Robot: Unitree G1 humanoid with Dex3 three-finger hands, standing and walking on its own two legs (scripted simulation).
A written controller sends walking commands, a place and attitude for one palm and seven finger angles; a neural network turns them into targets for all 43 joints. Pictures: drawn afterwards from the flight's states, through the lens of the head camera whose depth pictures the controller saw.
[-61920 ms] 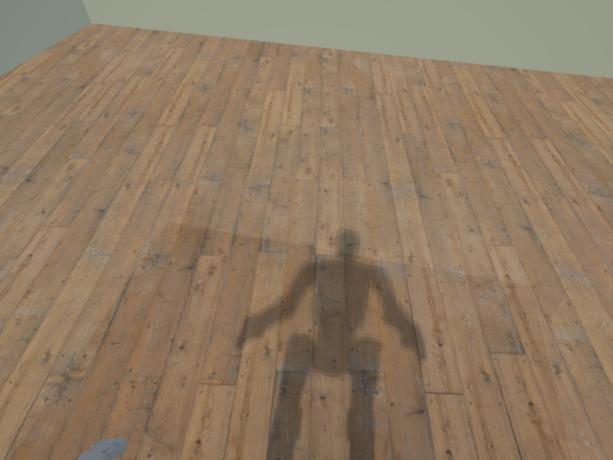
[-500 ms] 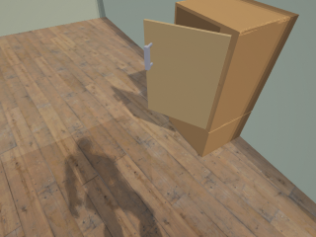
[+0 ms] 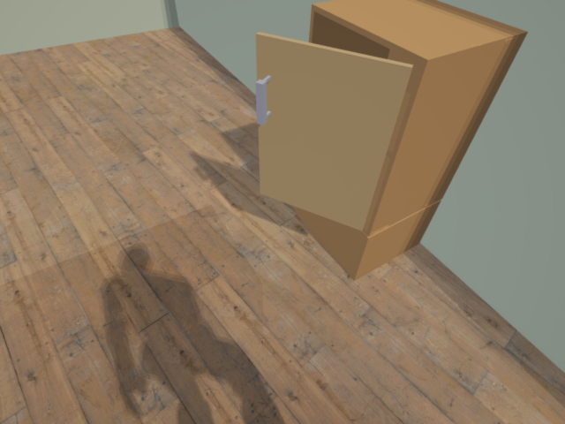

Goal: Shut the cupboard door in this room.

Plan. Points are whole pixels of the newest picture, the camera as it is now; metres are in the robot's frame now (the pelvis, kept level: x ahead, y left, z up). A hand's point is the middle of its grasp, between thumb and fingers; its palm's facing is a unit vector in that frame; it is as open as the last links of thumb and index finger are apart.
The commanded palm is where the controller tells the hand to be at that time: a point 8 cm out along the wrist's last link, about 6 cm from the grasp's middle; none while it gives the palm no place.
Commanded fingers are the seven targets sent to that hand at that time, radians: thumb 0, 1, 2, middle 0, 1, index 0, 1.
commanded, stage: look to check the result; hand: left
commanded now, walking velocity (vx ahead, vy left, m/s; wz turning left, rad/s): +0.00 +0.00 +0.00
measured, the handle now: (264, 100) +0.97 +0.11 -0.03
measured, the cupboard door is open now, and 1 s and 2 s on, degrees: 32 32 32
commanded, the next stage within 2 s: walk to a spot facing it in 0.50 s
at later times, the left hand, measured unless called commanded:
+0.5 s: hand out of the picture +0.00 +0.18 -0.18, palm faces +0.01 -0.98 -0.20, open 7.4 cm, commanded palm none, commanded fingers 0.00 0.90 0.90 -0.20 -0.30 -0.20 -0.30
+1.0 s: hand out of the picture +0.03 +0.20 -0.19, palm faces +0.19 -0.95 -0.23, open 7.4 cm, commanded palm none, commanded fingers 0.00 0.90 0.90 -0.20 -0.30 -0.20 -0.30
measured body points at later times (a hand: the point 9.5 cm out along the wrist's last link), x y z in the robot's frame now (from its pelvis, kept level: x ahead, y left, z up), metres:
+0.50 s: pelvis +0.01 +0.01 +0.00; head +0.01 +0.00 +0.45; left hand +0.00 +0.23 -0.16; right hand -0.01 -0.21 -0.16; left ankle -0.01 +0.08 -0.74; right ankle +0.03 -0.12 -0.74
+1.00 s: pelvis +0.00 +0.00 -0.01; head +0.03 +0.01 +0.43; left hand +0.02 +0.25 -0.17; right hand +0.05 -0.23 -0.17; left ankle -0.03 +0.08 -0.72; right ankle +0.03 -0.12 -0.74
